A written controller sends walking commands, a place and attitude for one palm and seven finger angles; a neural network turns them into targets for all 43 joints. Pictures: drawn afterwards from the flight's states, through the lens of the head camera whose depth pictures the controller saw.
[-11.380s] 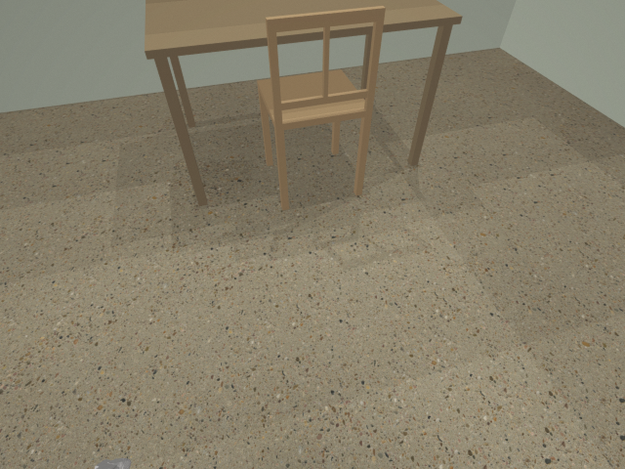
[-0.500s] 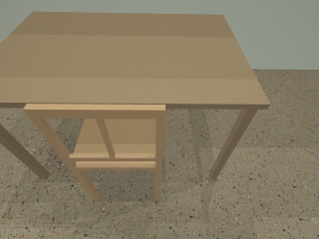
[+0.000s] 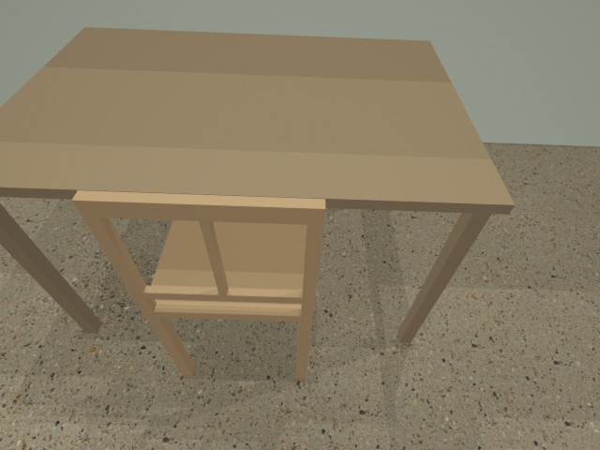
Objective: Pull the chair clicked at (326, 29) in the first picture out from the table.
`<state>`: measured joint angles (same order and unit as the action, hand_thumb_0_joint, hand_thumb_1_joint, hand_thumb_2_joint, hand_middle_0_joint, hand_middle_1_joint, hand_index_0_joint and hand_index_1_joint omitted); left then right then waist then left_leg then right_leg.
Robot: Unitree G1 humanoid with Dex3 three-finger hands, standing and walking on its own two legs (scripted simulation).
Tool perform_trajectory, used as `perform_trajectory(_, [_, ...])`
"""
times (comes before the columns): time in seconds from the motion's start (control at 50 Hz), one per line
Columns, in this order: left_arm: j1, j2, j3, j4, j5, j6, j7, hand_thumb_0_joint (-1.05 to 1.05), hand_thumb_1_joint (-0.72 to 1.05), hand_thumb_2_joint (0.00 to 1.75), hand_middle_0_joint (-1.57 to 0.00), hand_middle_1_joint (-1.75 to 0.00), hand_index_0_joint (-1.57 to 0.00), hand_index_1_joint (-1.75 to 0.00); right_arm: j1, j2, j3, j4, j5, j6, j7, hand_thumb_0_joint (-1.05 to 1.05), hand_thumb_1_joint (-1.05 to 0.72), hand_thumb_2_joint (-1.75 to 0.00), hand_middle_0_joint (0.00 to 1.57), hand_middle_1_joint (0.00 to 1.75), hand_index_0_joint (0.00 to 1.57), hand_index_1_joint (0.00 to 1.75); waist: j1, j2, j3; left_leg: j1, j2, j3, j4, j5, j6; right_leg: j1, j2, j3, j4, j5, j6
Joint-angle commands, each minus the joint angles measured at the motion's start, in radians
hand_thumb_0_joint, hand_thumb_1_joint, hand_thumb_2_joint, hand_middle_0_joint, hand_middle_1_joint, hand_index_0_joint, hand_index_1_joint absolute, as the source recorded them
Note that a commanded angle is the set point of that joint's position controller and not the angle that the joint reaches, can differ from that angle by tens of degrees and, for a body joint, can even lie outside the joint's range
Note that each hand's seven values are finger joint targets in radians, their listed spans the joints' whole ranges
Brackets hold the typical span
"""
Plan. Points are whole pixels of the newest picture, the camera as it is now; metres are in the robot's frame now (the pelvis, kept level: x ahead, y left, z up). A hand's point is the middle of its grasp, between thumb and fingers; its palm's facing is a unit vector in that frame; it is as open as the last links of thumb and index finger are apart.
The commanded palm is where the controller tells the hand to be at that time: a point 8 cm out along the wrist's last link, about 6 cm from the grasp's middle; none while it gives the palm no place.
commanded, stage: come to a stop and stand still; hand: left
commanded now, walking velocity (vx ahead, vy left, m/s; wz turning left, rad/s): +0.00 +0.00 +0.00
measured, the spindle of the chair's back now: (215, 258) +0.46 +0.20 -0.11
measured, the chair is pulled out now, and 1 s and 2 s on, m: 0.00 0.00 0.00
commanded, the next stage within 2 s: look again from close up in 0.30 s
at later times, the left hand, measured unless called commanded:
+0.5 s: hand out of the picture -0.04 +0.17 -0.18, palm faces +0.01 -0.99 -0.16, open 7.4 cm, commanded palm none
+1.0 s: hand out of the picture +0.00 +0.20 -0.18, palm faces +0.02 -0.98 -0.18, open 7.4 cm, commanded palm none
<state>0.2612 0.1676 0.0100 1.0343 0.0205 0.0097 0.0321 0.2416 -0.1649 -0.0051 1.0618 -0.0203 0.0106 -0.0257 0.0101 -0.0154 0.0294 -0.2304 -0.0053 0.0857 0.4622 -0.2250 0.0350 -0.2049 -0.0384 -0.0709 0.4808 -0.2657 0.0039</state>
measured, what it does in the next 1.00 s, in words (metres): stands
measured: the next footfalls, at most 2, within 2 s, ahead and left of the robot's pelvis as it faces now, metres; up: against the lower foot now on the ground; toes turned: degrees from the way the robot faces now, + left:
none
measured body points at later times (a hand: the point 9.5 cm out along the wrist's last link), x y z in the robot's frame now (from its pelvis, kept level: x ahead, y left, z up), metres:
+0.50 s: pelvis +0.00 +0.02 +0.00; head +0.01 +0.02 +0.45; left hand -0.04 +0.22 -0.16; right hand -0.01 -0.20 -0.16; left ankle +0.02 +0.10 -0.74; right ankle -0.01 -0.12 -0.74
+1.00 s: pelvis -0.01 +0.03 +0.00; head -0.01 +0.04 +0.45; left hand +0.00 +0.25 -0.16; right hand +0.02 -0.21 -0.15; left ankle +0.02 +0.10 -0.74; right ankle -0.01 -0.12 -0.74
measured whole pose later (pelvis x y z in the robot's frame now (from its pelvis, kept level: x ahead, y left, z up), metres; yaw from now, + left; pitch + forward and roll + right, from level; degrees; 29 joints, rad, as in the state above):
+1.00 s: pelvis -0.01 +0.03 +0.00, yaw +1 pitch -2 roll -1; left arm 0.31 0.17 -0.01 1.03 0.02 -0.01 0.04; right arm 0.26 -0.17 0.01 1.07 -0.01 -0.01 -0.01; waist -0.01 -0.03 0.01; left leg -0.24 -0.03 0.09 0.48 -0.22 0.07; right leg -0.19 -0.07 -0.07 0.47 -0.25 0.04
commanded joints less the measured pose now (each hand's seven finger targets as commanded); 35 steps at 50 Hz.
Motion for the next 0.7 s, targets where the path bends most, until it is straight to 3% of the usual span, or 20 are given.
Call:
perform_trajectory(0.0, [0.080,0.083,0.014,-0.016,-0.004,-0.014,0.000,0.00,0.90,0.90,-0.20,-0.30,-0.20,-0.30,0.049,-0.090,-0.009,-0.031,0.008,-0.022,0.001,0.00,-0.90,-0.90,0.20,0.30,0.20,0.30,0.006,0.034,0.015,0.002,0.121,-0.147,-0.152,0.028,0.007,-0.019,-0.066,0.077,-0.105,0.041,-0.023])
perform_trajectory(0.08, [0.099,0.076,0.010,0.005,-0.005,-0.021,0.000,0.00,0.90,0.90,-0.20,-0.30,-0.20,-0.30,0.064,-0.090,-0.005,-0.017,0.009,-0.028,0.001,0.00,-0.90,-0.90,0.20,0.30,0.20,0.30,0.001,0.021,0.006,0.024,0.116,-0.140,-0.155,0.045,0.004,-0.017,-0.071,0.081,-0.112,0.066,-0.021])
perform_trajectory(0.2, [0.133,0.067,0.004,0.038,-0.005,-0.022,0.000,0.00,0.90,0.90,-0.20,-0.30,-0.20,-0.30,0.077,-0.082,-0.002,0.009,0.012,-0.028,-0.001,0.00,-0.90,-0.90,0.20,0.30,0.20,0.30,0.002,0.014,0.047,0.006,0.112,-0.144,-0.186,-0.031,0.004,-0.027,-0.069,0.076,-0.131,0.029,-0.018])
perform_trajectory(0.28, [0.151,0.054,0.002,0.054,-0.007,-0.027,0.002,0.00,0.90,0.90,-0.20,-0.30,-0.20,-0.30,0.101,-0.074,0.001,0.024,0.013,-0.036,-0.004,0.00,-0.90,-0.90,0.20,0.30,0.20,0.30,-0.002,0.022,0.006,0.045,0.112,-0.133,-0.167,0.061,0.004,-0.009,-0.076,0.073,-0.121,0.085,-0.019])
perform_trajectory(0.3, [0.153,0.054,0.001,0.057,-0.007,-0.025,0.002,0.00,0.90,0.90,-0.20,-0.30,-0.20,-0.30,0.099,-0.072,0.002,0.029,0.014,-0.034,-0.005,0.00,-0.90,-0.90,0.20,0.30,0.20,0.30,0.001,0.013,0.036,0.031,0.112,-0.139,-0.176,0.037,0.006,-0.018,-0.070,0.072,-0.125,0.064,-0.017])
perform_trajectory(0.36, [0.167,0.042,0.000,0.069,-0.007,-0.026,0.004,0.00,0.90,0.90,-0.20,-0.30,-0.20,-0.30,0.109,-0.063,0.003,0.036,0.013,-0.036,-0.006,0.00,-0.90,-0.90,0.20,0.30,0.20,0.30,0.000,0.021,0.034,0.033,0.110,-0.137,-0.176,0.042,0.006,-0.017,-0.073,0.073,-0.124,0.078,-0.017])
perform_trajectory(0.38, [0.175,0.075,-0.018,0.088,0.011,-0.044,0.041,0.00,0.90,0.90,-0.20,-0.30,-0.20,-0.30,0.016,-0.116,-0.001,-0.037,0.018,-0.043,0.009,0.00,-0.90,-0.90,0.20,0.30,0.20,0.30,0.018,-0.002,0.101,-0.064,0.125,-0.104,0.007,0.101,-0.023,-0.051,-0.098,0.097,-0.133,0.135,-0.022])
perform_trajectory(0.4, [0.149,0.110,-0.011,0.068,0.001,-0.050,0.032,0.00,0.90,0.90,-0.20,-0.30,-0.20,-0.30,0.010,-0.088,0.000,-0.049,0.018,-0.035,0.011,0.00,-0.90,-0.90,0.20,0.30,0.20,0.30,-0.008,-0.012,0.075,-0.020,0.089,-0.111,-0.018,0.037,-0.037,-0.070,-0.119,0.123,-0.131,0.115,-0.049])
perform_trajectory(0.42, [0.149,0.094,-0.009,0.046,-0.004,-0.053,0.030,0.00,0.90,0.90,-0.20,-0.30,-0.20,-0.30,0.097,-0.072,-0.005,-0.050,0.007,-0.042,0.007,0.00,-0.90,-0.90,0.20,0.30,0.20,0.30,-0.032,-0.024,-0.031,-0.014,0.096,-0.125,-0.012,0.000,-0.020,-0.023,-0.118,0.115,-0.091,0.016,-0.057])
perform_trajectory(0.44, [0.141,0.080,-0.008,0.037,-0.004,-0.053,0.029,0.00,0.90,0.90,-0.20,-0.30,-0.20,-0.30,0.108,-0.076,-0.009,-0.043,0.006,-0.046,0.006,0.00,-0.90,-0.90,0.20,0.30,0.20,0.30,-0.031,-0.008,-0.075,-0.013,0.099,-0.132,0.000,0.048,-0.012,-0.004,-0.106,0.102,-0.061,0.059,-0.055])
perform_trajectory(0.54, [0.129,0.070,-0.004,0.005,0.000,-0.038,0.021,0.00,0.90,0.90,-0.20,-0.30,-0.20,-0.30,0.094,-0.081,-0.010,-0.058,0.009,-0.039,0.006,0.00,-0.90,-0.90,0.20,0.30,0.20,0.30,-0.022,0.034,0.044,-0.118,0.104,-0.167,-0.064,-0.031,0.003,-0.028,-0.068,0.062,-0.032,0.015,-0.044])
perform_trajectory(0.58, [0.137,0.063,-0.002,-0.002,0.000,-0.036,0.020,0.00,0.90,0.90,-0.20,-0.30,-0.20,-0.30,0.090,-0.085,-0.012,-0.060,0.010,-0.042,0.006,0.00,-0.90,-0.90,0.20,0.30,0.20,0.30,-0.015,0.029,0.031,-0.106,0.106,-0.173,-0.077,-0.007,0.008,-0.017,-0.066,0.057,-0.025,0.045,-0.040])
perform_trajectory(0.6, [0.132,0.067,-0.003,-0.008,-0.001,-0.035,0.018,0.00,0.90,0.90,-0.20,-0.30,-0.20,-0.30,0.088,-0.083,-0.010,-0.059,0.009,-0.044,0.006,0.00,-0.90,-0.90,0.20,0.30,0.20,0.30,-0.009,0.058,0.025,-0.100,0.108,-0.174,-0.086,0.014,0.010,-0.001,-0.065,0.055,-0.027,0.058,-0.039])
perform_trajectory(0.64, [0.130,0.070,0.000,-0.014,-0.001,-0.034,0.018,0.00,0.90,0.90,-0.20,-0.30,-0.20,-0.30,0.087,-0.091,-0.012,-0.058,0.010,-0.045,0.006,0.00,-0.90,-0.90,0.20,0.30,0.20,0.30,-0.013,0.019,0.018,-0.085,0.105,-0.167,-0.079,0.031,0.007,-0.001,-0.069,0.057,-0.028,0.074,-0.035])
perform_trajectory(0.68, [0.125,0.072,0.000,-0.017,-0.002,-0.032,0.018,0.00,0.90,0.90,-0.20,-0.30,-0.20,-0.30,0.086,-0.096,-0.012,-0.053,0.010,-0.045,0.006,0.00,-0.90,-0.90,0.20,0.30,0.20,0.30,-0.012,0.027,0.023,-0.071,0.107,-0.168,-0.093,0.026,0.007,-0.005,-0.070,0.052,-0.032,0.068,-0.029])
